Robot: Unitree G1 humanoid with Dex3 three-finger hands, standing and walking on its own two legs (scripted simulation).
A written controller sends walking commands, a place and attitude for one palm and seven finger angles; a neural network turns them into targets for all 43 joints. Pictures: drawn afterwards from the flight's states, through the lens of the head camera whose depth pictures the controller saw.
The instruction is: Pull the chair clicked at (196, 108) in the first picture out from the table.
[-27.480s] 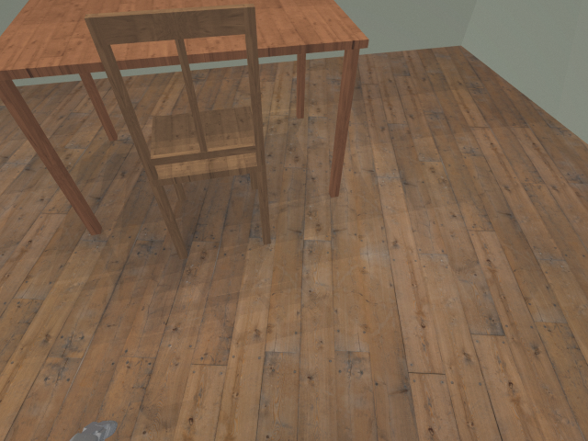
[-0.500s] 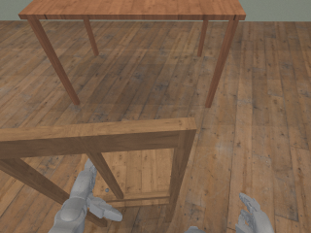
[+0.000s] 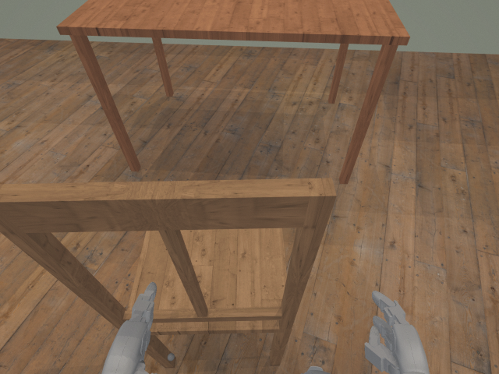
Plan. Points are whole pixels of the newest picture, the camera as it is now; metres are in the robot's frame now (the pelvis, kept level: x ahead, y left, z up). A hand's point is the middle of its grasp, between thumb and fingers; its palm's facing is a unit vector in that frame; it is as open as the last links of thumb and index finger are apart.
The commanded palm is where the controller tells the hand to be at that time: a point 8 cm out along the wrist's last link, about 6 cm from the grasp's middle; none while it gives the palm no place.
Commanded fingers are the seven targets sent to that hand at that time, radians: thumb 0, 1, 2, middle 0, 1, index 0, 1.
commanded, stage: draw the fingers out of the gap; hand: left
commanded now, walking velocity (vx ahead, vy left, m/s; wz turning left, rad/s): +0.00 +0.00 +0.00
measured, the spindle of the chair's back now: (189, 279) +0.28 +0.12 -0.01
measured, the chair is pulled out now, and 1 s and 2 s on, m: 0.66 0.65 0.65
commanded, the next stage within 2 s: draw the hand back to the body in 0.12 s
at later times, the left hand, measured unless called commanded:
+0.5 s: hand (145, 351) +0.16 +0.14 +0.06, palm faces +0.00 -1.00 -0.05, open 17.5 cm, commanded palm +0.11 +0.20 +0.06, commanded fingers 0.00 -0.55 0.20 0.00 0.00 0.00 0.00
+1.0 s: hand (71, 334) +0.16 +0.21 +0.11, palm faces +0.27 -0.88 -0.39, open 15.3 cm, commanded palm +0.12 +0.26 +0.15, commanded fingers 0.00 0.14 0.53 -0.09 -0.14 -0.09 -0.14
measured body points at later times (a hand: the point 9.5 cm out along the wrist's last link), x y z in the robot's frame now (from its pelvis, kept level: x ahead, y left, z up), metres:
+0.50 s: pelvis -0.02 +0.00 -0.03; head +0.02 +0.00 +0.42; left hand +0.15 +0.20 +0.06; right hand +0.17 -0.24 -0.09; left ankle -0.04 +0.13 -0.68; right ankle +0.04 -0.14 -0.68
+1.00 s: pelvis +0.00 +0.00 +0.02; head -0.01 -0.02 +0.47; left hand +0.14 +0.26 +0.14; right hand +0.18 -0.23 -0.05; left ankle -0.04 +0.13 -0.68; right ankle +0.04 -0.14 -0.68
